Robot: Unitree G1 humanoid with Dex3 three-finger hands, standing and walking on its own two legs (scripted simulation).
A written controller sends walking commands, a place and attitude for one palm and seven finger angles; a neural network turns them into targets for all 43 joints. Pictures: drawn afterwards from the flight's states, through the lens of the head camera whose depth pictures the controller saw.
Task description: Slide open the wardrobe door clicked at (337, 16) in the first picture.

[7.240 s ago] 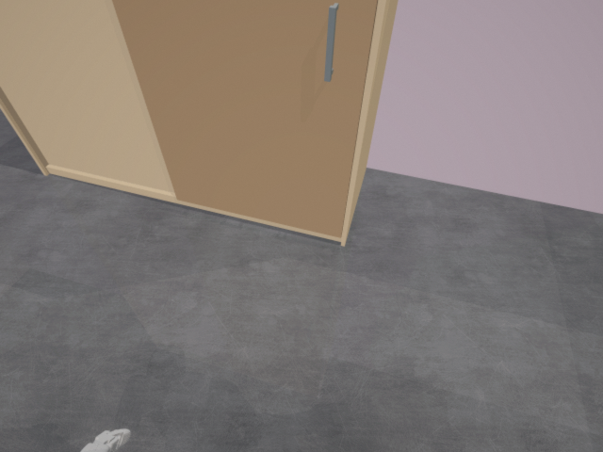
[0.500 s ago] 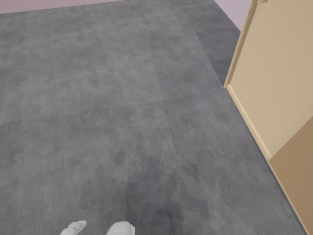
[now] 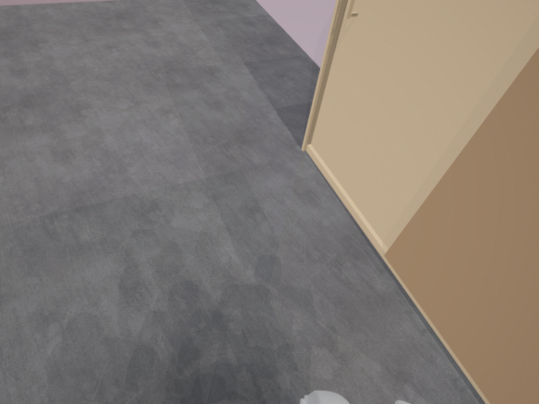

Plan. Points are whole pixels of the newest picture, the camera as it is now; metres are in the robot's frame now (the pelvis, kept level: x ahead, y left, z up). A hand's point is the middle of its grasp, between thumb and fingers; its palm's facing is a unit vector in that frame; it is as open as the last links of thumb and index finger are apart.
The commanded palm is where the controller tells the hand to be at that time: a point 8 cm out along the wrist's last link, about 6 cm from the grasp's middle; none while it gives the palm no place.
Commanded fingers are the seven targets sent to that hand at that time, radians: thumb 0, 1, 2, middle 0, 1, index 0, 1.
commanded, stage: turn to face it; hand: right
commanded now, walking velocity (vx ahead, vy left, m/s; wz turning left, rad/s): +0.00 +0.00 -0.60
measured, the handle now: out of the picture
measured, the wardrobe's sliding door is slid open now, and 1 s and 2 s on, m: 0.00 0.00 0.00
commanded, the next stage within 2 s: take the last steps up to it in 1.48 s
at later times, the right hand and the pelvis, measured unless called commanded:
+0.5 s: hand out of the picture +0.00 -0.32 -0.17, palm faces +0.33 +0.92 -0.24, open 7.3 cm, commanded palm none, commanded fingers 0.00 -0.90 -0.90 0.20 0.30 0.20 0.30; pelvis -0.01 -0.08 +0.00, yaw -16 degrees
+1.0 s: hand out of the picture +0.03 -0.27 -0.14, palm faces +0.51 +0.81 -0.29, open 7.3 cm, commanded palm none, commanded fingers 0.00 -0.90 -0.90 0.20 0.30 0.20 0.30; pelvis +0.00 -0.02 -0.01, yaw -32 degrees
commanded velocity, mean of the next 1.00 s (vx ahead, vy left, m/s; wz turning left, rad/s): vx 0.00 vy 0.00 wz -0.60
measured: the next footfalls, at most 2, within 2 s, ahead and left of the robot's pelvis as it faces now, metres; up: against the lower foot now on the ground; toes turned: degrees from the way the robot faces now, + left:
right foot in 0.24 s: +0.03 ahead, -0.15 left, +0.00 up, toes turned -15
left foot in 0.98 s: +0.10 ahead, +0.06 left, +0.00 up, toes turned -35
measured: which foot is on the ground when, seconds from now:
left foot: down 0.00-0.24, up 0.26-0.96, down 0.98-1.00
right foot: up 0.00-0.22, down 0.24-0.98, up 1.00-1.00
